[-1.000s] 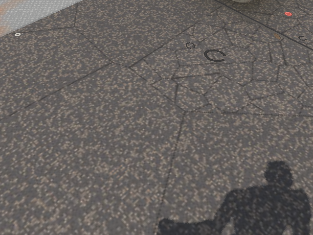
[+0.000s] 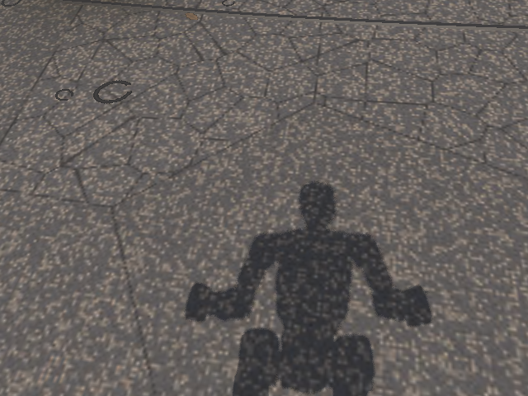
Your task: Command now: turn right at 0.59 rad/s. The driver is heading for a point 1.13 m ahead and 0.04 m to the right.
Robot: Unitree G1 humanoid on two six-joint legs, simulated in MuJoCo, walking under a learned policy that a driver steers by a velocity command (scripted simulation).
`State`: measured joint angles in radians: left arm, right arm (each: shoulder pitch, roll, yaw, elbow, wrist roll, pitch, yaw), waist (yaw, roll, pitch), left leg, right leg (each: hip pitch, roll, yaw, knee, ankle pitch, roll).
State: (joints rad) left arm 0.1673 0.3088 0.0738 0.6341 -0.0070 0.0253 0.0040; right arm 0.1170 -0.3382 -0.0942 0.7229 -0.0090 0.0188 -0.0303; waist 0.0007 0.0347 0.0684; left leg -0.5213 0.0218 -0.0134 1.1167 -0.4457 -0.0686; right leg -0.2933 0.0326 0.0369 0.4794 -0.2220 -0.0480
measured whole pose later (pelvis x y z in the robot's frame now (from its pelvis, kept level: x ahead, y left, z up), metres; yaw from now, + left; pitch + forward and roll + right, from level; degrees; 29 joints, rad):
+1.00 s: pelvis +0.01 -0.01 +0.00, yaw -16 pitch -2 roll +0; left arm 0.20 0.23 0.02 0.73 0.02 0.01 0.01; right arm 0.20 -0.28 -0.03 0.86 -0.01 0.00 -0.02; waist -0.02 0.00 0.03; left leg -0.19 0.05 -0.02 0.47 -0.26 -0.06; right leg -0.17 0.03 0.05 0.50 -0.30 -0.02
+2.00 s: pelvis +0.37 -0.10 +0.00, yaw -15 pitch +0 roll -2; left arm 0.26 0.26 0.05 0.84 0.00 -0.09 -0.04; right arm 0.24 -0.30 -0.04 0.86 0.02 -0.08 -0.01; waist 0.01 0.04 0.05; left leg -0.55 0.11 -0.05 1.13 -0.28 0.02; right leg -0.20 0.08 -0.06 0.33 -0.13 -0.08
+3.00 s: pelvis +0.92 -0.22 +0.00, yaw -4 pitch +1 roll -1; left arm 0.16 0.26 0.05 0.84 0.01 -0.10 -0.02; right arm 0.32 -0.31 -0.07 0.84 0.03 -0.04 -0.02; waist -0.01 0.05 0.03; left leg -0.47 0.05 -0.05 1.15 -0.36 0.03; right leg -0.28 0.00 -0.08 0.42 -0.16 -0.02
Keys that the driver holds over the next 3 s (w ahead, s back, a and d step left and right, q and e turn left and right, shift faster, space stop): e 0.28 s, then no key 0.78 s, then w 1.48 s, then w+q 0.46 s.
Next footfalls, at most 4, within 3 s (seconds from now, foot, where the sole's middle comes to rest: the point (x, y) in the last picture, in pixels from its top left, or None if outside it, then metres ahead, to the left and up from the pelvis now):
0.30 left None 0.09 0.13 -0.78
0.64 right None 0.00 -0.12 -0.78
1.80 right None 0.42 -0.20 -0.78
2.32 left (306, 270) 0.76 -0.04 -0.78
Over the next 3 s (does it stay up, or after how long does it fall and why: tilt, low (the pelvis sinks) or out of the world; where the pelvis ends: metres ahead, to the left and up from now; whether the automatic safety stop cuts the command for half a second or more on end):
stays up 0.92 -0.22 0.00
